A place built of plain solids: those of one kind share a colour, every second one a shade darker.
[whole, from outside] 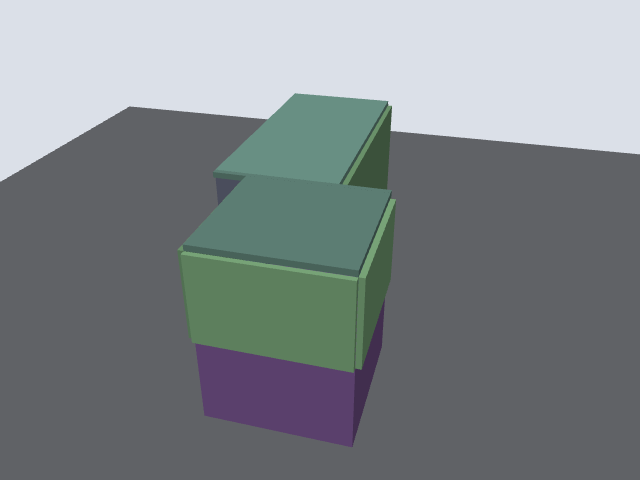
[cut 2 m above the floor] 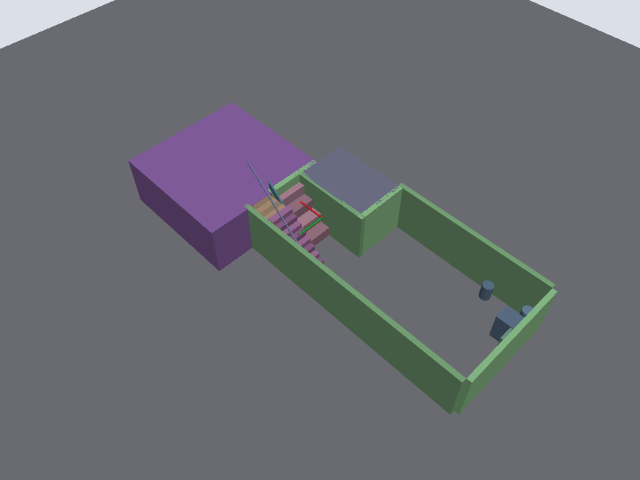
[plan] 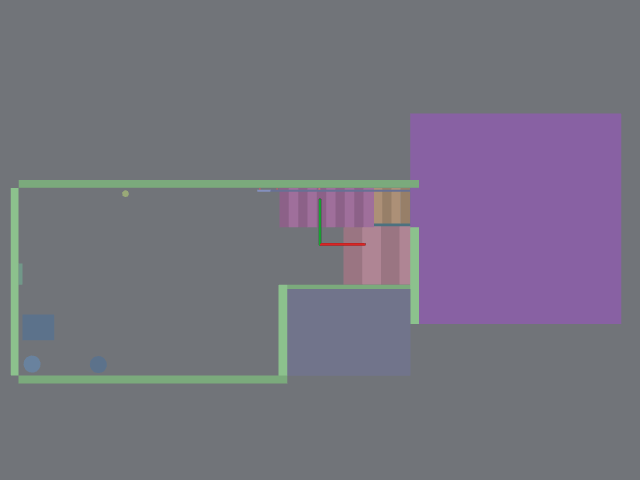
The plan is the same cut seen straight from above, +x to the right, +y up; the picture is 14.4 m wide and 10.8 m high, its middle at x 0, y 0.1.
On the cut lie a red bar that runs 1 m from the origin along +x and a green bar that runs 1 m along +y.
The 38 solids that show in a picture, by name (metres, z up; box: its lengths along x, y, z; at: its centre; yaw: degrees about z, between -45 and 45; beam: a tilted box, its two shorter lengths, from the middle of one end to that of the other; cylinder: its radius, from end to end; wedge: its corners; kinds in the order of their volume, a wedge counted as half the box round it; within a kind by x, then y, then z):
{
 "floor_1": {"box": [4.75, 4.74, 3.34], "at": [4.41, 0.58, 1.37]},
 "wall_1": {"box": [0.18, 4.22, 6.05], "at": [-6.87, -0.84, 2.97]},
 "wall_2": {"box": [6.05, 0.18, 6.05], "at": [-3.76, -3.04, 2.97]},
 "wall_3": {"box": [9.01, 0.18, 6.05], "at": [-2.28, 1.36, 2.97]},
 "wall_4": {"box": [0.2, 2.04, 6.05], "at": [-0.84, -1.93, 2.97]},
 "wall_5": {"box": [2.96, 0.18, 6.05], "at": [0.55, -0.99, 2.97]},
 "wall_6": {"box": [0.2, 2.18, 6.05], "at": [2.13, -0.7, 2.97]},
 "wall_7": {"box": [4.55, 0.18, 2.96], "at": [4.51, -1.88, 4.52]},
 "wall_8": {"box": [4.55, 0.18, 2.96], "at": [4.51, 3.04, 4.52]},
 "wall_9": {"box": [0.18, 4.74, 2.96], "at": [6.87, 0.58, 4.52]},
 "fill_1": {"box": [2.88, 1.95, 6.04], "at": [0.6, -1.98, 2.97]},
 "roof_1": {"box": [8.81, 4.22, 0.2], "at": [-2.38, -0.84, 6.1]},
 "roof_2": {"box": [0.2, 5.89, 0.2], "at": [2.13, 0.0, 6.1]},
 "roof_3": {"box": [4.55, 4.74, 0.2], "at": [4.51, 0.58, 6.1]},
 "mass_1": {"box": [0.42, 1.37, 0.46], "at": [0.74, -0.22, 0.18]},
 "mass_2": {"box": [0.42, 1.37, 0.86], "at": [1.16, -0.22, 0.38]},
 "mass_3": {"box": [0.42, 1.37, 1.27], "at": [1.58, -0.22, 0.59]},
 "mass_4": {"box": [0.25, 1.37, 1.68], "at": [1.91, -0.22, 0.79]},
 "under_1": {"box": [0.21, 0.8, 2.07], "at": [1.29, 0.87, 0.98]},
 "under_2": {"box": [0.21, 0.8, 2.27], "at": [1.5, 0.87, 1.09]},
 "under_3": {"box": [0.21, 0.8, 2.48], "at": [1.71, 0.87, 1.19]},
 "under_4": {"box": [0.21, 0.8, 2.68], "at": [1.92, 0.87, 1.29]},
 "bin_1": {"cylinder": 0.19, "from": [-6.48, -2.69, 0.0], "to": [-6.48, -2.69, 0.75]},
 "bin_2": {"box": [0.72, 0.58, 1.11], "at": [-6.34, -1.87, 0.51]},
 "bin_3": {"cylinder": 0.19, "from": [-4.99, -2.7, 0.0], "to": [-4.99, -2.7, 0.62]},
 "tread_1": {"wedge": [[-0.91, 0.39, -0.05], [-0.91, 0.39, 0.2], [-0.91, 1.27, -0.05], [-0.91, 1.27, 0.2], [-0.68, 0.39, -0.05], [-0.68, 0.39, 0.2], [-0.68, 1.27, -0.05], [-0.68, 1.27, 0.2]]},
 "tread_2": {"wedge": [[-0.7, 0.39, 0.19], [-0.7, 0.39, 0.4], [-0.7, 1.27, 0.19], [-0.7, 1.27, 0.4], [-0.47, 0.39, 0.19], [-0.47, 0.39, 0.4], [-0.47, 1.27, 0.19], [-0.47, 1.27, 0.4]]},
 "tread_3": {"wedge": [[-0.49, 0.39, 0.39], [-0.49, 0.39, 0.6], [-0.49, 1.27, 0.39], [-0.49, 1.27, 0.6], [-0.26, 0.39, 0.39], [-0.26, 0.39, 0.6], [-0.26, 1.27, 0.39], [-0.26, 1.27, 0.6]]},
 "tread_4": {"wedge": [[-0.28, 0.39, 0.59], [-0.28, 0.39, 0.81], [-0.28, 1.27, 0.59], [-0.28, 1.27, 0.8], [-0.05, 0.39, 0.59], [-0.05, 0.39, 0.8], [-0.05, 1.27, 0.59], [-0.05, 1.27, 0.8]]},
 "tread_5": {"wedge": [[-0.07, 0.39, 0.79], [-0.07, 0.39, 1.01], [-0.07, 1.27, 0.79], [-0.07, 1.27, 1.01], [0.16, 0.39, 0.79], [0.16, 0.39, 1.01], [0.16, 1.27, 0.79], [0.16, 1.27, 1.01]]},
 "tread_6": {"wedge": [[0.14, 0.39, 1.0], [0.14, 0.39, 1.21], [0.14, 1.27, 1.0], [0.14, 1.27, 1.21], [0.37, 0.39, 1.0], [0.37, 0.39, 1.21], [0.37, 1.27, 1.0], [0.37, 1.27, 1.21]]},
 "tread_7": {"wedge": [[0.35, 0.39, 1.2], [0.35, 0.39, 1.42], [0.35, 1.27, 1.2], [0.35, 1.27, 1.42], [0.58, 0.39, 1.2], [0.58, 0.39, 1.42], [0.58, 1.27, 1.2], [0.58, 1.27, 1.41]]},
 "tread_8": {"wedge": [[0.56, 0.39, 1.4], [0.56, 0.39, 1.62], [0.56, 1.27, 1.4], [0.56, 1.27, 1.62], [0.79, 0.39, 1.4], [0.79, 0.39, 1.62], [0.79, 1.27, 1.4], [0.79, 1.27, 1.62]]},
 "tread_9": {"wedge": [[0.77, 0.39, 1.61], [0.77, 0.39, 1.82], [0.77, 1.27, 1.61], [0.77, 1.27, 1.82], [1.0, 0.39, 1.61], [1.0, 0.39, 1.82], [1.0, 1.27, 1.61], [1.0, 1.27, 1.82]]},
 "tread_10": {"wedge": [[0.98, 0.39, 1.81], [0.98, 0.39, 2.02], [0.98, 1.27, 1.81], [0.98, 1.27, 2.02], [1.21, 0.39, 1.81], [1.21, 0.39, 2.03], [1.21, 1.27, 1.81], [1.21, 1.27, 2.02]]},
 "guard_rail_1": {"wedge": [[-1.11, 1.19, 0.89], [-1.11, 1.19, 0.95], [-1.11, 1.23, 0.89], [-1.11, 1.23, 0.95], [2.03, 1.19, 3.93], [2.03, 1.19, 3.99], [2.03, 1.23, 3.93], [2.03, 1.23, 3.99]]},
 "string_1": {"wedge": [[-0.39, 0.41, -0.05], [-0.39, 0.41, 0.26], [-0.39, 0.47, -0.05], [-0.39, 0.47, 0.26], [2.03, 0.41, 2.29], [2.03, 0.41, 2.6], [2.03, 0.47, 2.29], [2.03, 0.47, 2.6]]},
 "cabinet_1": {"box": [0.09, 0.48, 0.9], "at": [-6.74, -0.67, 1.64]}
}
